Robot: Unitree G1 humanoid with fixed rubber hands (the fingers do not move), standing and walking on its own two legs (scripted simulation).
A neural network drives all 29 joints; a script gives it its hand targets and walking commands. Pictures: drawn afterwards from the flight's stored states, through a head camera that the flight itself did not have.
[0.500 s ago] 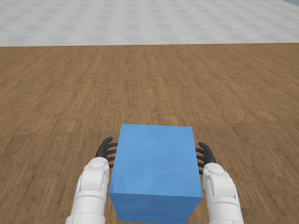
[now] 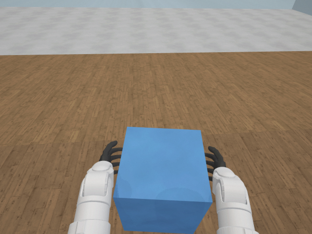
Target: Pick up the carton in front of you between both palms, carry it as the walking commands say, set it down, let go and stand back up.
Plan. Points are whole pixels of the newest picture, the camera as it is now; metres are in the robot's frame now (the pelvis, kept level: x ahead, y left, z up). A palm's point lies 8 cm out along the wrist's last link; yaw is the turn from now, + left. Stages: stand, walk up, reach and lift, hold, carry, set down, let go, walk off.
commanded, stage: hold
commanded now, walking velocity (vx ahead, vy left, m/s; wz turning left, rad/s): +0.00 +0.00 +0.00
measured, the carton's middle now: (161, 181) +0.30 +0.00 -0.03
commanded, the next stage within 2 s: carry in 0.10 s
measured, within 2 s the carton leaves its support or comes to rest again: neither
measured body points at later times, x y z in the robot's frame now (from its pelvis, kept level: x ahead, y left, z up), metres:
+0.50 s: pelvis +0.09 +0.01 -0.01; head +0.06 +0.01 +0.44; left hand +0.38 +0.16 +0.08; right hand +0.38 -0.14 +0.08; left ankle +0.01 +0.13 -0.75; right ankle +0.11 -0.09 -0.75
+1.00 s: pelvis +0.36 +0.07 +0.00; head +0.35 +0.08 +0.45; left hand +0.63 +0.21 +0.08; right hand +0.61 -0.09 +0.08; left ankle +0.34 +0.13 -0.75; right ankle +0.33 -0.06 -0.67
